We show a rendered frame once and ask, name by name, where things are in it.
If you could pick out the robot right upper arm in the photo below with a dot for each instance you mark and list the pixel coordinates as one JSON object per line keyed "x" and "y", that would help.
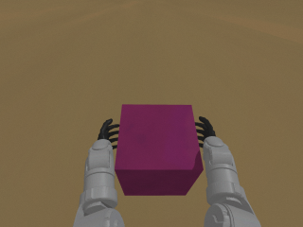
{"x": 224, "y": 215}

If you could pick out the robot right forearm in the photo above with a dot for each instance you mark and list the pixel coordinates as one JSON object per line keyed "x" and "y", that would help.
{"x": 223, "y": 184}

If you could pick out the robot right hand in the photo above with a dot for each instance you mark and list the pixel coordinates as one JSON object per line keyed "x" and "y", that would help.
{"x": 206, "y": 132}

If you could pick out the robot left forearm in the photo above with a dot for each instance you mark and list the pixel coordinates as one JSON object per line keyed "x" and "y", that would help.
{"x": 99, "y": 180}

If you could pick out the robot left upper arm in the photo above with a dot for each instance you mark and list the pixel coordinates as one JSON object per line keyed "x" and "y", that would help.
{"x": 108, "y": 217}

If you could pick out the carton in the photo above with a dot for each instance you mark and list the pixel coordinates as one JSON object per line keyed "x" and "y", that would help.
{"x": 158, "y": 152}

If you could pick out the robot left hand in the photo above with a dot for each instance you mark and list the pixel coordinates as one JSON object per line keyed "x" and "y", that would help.
{"x": 105, "y": 134}

